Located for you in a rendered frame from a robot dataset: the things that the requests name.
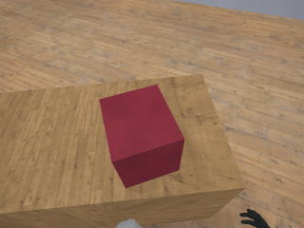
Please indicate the carton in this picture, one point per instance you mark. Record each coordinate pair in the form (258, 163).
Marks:
(143, 137)

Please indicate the right robot hand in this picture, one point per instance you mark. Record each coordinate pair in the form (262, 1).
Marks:
(257, 221)

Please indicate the pedestal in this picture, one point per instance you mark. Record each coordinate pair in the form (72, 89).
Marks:
(56, 170)

